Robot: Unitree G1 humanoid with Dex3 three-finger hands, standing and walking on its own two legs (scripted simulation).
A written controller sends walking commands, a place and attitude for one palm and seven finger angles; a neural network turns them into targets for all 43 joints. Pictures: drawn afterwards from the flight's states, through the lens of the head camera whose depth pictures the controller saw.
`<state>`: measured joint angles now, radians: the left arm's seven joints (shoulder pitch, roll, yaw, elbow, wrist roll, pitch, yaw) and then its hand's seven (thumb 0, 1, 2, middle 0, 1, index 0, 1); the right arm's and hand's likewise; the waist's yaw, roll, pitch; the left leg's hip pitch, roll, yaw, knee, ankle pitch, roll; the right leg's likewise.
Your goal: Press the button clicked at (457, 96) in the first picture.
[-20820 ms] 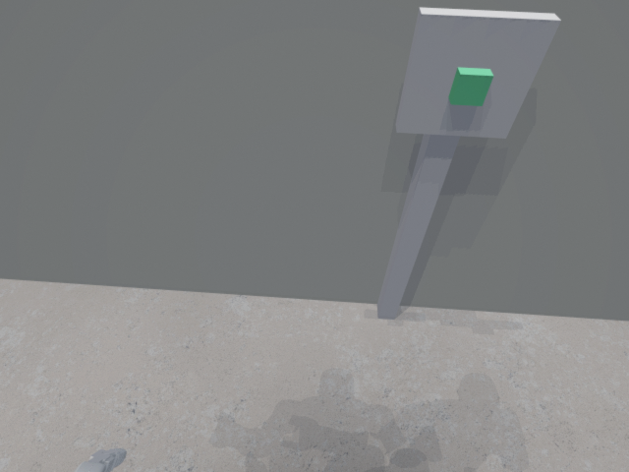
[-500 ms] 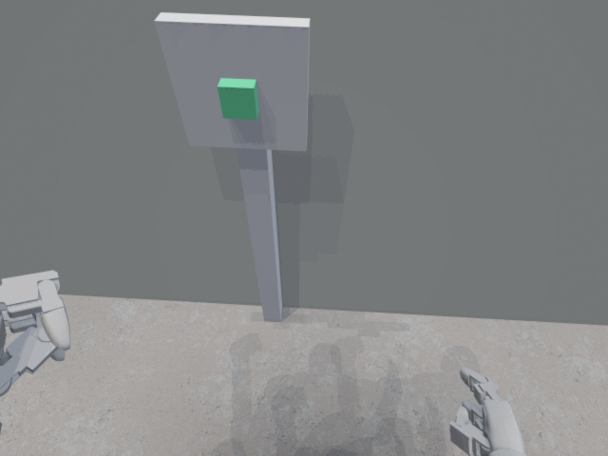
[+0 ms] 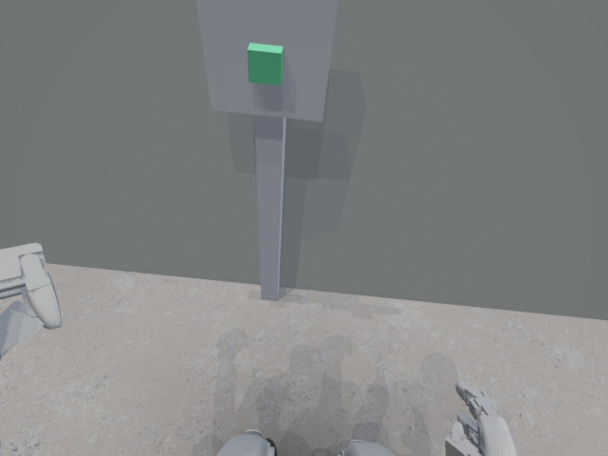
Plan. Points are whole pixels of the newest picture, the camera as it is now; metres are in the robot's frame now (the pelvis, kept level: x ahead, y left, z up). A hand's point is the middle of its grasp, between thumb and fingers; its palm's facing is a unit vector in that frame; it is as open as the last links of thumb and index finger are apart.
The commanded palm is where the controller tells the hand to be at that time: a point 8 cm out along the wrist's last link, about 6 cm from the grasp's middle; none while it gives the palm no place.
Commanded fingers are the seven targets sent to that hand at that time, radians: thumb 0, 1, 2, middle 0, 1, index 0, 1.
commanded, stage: step back with the hand held close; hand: left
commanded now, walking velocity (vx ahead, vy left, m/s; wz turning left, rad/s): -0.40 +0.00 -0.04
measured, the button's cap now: (265, 63) +0.68 +0.11 +0.16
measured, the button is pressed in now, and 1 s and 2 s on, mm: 0 0 0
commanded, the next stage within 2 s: stop stepping back and stand still in 0.30 s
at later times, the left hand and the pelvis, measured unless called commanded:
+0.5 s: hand (21, 437) +0.11 +0.21 +0.19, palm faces +0.15 -0.88 -0.46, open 3.1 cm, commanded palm +0.05 +0.27 +0.20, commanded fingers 0.00 0.90 0.90 -1.30 -1.50 -1.30 -1.50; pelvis -0.11 +0.01 +0.02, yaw -7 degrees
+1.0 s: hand out of the picture +0.00 +0.24 +0.19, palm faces +0.34 -0.80 -0.49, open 3.1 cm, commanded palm -0.06 +0.29 +0.20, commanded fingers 0.00 0.90 0.90 -1.30 -1.50 -1.30 -1.50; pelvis -0.20 +0.01 +0.00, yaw -2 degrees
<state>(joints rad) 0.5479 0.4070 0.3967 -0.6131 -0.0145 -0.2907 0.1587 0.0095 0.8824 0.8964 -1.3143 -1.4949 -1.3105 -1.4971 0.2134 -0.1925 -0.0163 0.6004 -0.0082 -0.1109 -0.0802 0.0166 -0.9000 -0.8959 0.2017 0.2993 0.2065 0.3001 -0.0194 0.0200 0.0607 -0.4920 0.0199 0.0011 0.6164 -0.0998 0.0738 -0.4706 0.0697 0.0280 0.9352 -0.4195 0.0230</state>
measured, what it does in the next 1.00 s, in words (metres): walks backwards: right foot, then left foot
